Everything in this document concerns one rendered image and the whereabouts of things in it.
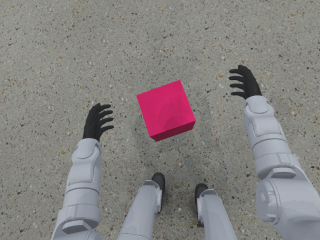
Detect right robot hand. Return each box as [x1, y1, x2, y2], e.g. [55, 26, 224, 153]
[228, 64, 262, 100]

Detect right robot upper arm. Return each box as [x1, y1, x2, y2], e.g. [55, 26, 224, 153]
[255, 178, 320, 240]

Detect left robot upper arm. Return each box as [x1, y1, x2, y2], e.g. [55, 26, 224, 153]
[54, 229, 103, 240]

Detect left robot forearm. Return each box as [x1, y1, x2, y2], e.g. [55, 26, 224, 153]
[51, 138, 103, 240]

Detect carton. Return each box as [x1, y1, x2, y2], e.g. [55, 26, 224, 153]
[136, 80, 196, 142]

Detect left robot hand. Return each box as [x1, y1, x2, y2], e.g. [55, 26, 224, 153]
[82, 103, 114, 142]

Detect left robot thigh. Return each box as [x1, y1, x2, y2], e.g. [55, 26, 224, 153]
[117, 185, 162, 240]

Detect left robot foot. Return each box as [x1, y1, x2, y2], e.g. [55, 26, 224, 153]
[152, 172, 165, 215]

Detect right robot forearm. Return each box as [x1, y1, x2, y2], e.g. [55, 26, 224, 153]
[243, 95, 320, 201]

